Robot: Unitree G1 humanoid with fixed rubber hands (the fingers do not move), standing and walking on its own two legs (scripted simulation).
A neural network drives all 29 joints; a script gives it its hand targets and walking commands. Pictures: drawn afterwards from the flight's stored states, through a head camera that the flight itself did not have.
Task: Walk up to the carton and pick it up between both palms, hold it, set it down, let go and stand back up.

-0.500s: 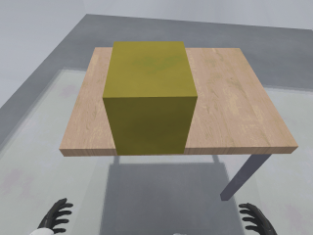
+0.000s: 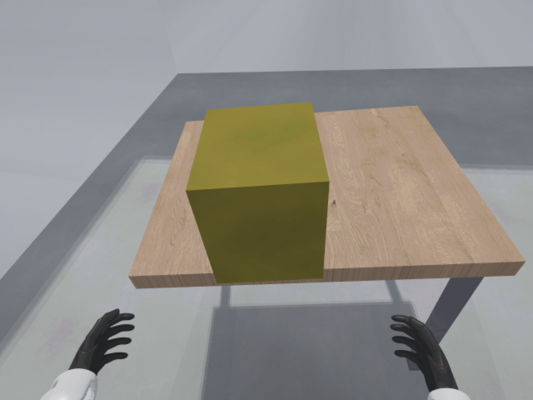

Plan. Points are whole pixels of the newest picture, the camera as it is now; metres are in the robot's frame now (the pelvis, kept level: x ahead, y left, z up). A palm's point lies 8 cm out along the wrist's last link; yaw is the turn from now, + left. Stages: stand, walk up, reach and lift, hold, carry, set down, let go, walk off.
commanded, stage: reach and lift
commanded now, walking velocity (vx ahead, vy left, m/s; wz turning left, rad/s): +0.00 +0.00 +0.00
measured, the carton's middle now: (264, 192) +0.51 +0.01 +0.04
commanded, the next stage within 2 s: none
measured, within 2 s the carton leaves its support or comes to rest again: neither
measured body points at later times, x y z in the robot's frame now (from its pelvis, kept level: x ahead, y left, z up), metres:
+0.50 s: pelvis +0.03 +0.02 +0.01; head +0.00 -0.04 +0.45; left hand +0.24 +0.28 +0.07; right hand +0.23 -0.20 -0.02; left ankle +0.00 +0.12 -0.73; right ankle +0.08 -0.06 -0.73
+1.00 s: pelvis +0.06 +0.04 +0.01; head +0.06 +0.04 +0.46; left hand +0.29 +0.27 +0.08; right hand +0.31 -0.16 +0.06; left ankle +0.01 +0.12 -0.73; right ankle +0.08 -0.06 -0.73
